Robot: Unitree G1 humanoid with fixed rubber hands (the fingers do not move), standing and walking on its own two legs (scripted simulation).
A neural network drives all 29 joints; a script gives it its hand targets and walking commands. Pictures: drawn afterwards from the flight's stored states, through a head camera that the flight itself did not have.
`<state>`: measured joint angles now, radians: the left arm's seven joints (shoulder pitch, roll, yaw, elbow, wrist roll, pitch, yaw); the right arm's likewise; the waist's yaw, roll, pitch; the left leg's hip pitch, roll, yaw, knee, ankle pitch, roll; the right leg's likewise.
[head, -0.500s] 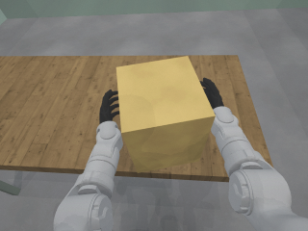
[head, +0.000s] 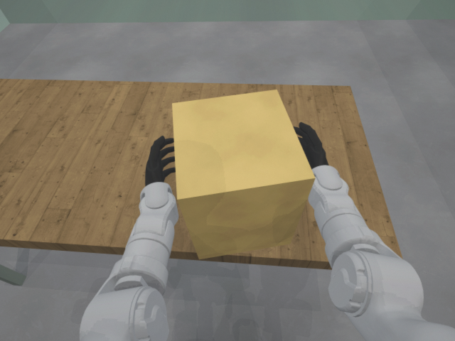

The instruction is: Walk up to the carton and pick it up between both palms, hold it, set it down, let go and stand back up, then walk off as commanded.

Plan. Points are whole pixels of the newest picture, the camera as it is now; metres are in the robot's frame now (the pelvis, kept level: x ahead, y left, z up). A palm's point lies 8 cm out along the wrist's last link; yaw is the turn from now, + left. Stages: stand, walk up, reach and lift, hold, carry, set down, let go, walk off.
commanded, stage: reach and lift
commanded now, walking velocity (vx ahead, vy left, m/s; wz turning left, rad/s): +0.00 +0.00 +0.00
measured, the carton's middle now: (235, 179) +0.43 +0.07 +0.01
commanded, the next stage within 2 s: none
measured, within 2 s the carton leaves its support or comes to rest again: leaves its support in 1.10 s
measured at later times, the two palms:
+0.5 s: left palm (157, 180) +0.37 +0.20 +0.05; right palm (314, 164) +0.46 -0.08 +0.06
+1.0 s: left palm (153, 188) +0.36 +0.21 +0.05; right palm (310, 164) +0.45 -0.07 +0.06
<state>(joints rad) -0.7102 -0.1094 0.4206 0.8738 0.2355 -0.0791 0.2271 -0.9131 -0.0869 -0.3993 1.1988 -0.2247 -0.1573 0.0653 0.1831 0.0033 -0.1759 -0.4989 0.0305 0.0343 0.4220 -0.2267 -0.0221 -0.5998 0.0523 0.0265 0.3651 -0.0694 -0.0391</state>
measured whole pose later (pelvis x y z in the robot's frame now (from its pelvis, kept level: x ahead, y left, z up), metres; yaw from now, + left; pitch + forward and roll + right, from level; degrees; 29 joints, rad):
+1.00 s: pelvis +0.00 +0.00 +0.00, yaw +0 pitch +17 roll +0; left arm -0.66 -0.12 0.43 0.87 0.14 -0.10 0.24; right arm -0.91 -0.09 -0.29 1.23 -0.23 -0.18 0.02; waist 0.18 0.01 -0.21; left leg -0.50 0.03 0.03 0.42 -0.22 -0.02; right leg -0.60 0.05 0.03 0.36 -0.06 -0.04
